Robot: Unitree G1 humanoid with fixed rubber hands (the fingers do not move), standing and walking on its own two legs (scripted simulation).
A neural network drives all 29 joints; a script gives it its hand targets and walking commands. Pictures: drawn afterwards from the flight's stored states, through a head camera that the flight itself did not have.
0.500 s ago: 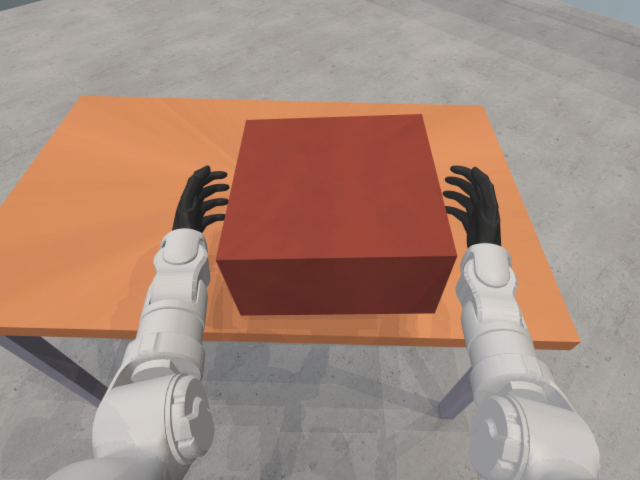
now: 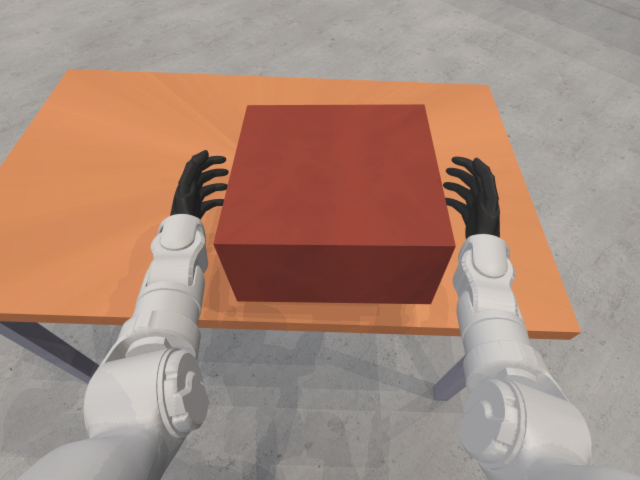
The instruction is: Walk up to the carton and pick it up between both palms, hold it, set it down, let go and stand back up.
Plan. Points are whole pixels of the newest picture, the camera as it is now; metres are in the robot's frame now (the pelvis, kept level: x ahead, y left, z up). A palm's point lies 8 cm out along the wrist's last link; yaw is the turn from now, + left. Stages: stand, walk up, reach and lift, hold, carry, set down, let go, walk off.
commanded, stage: set down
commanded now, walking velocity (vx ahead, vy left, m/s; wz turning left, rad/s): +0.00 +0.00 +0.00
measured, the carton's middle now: (334, 199) +0.49 +0.02 +0.01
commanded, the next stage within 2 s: none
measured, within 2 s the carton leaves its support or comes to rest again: rests again in 1.80 s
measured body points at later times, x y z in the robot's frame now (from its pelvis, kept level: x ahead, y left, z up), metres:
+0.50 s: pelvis +0.00 +0.01 +0.00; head +0.08 +0.03 +0.44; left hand +0.45 +0.22 +0.05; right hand +0.43 -0.16 +0.06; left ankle -0.01 +0.11 -0.75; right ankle -0.03 -0.11 -0.75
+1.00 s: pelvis +0.00 +0.00 -0.01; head +0.11 +0.02 +0.43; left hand +0.46 +0.21 +0.02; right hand +0.44 -0.17 +0.03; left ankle -0.01 +0.11 -0.75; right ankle -0.03 -0.11 -0.75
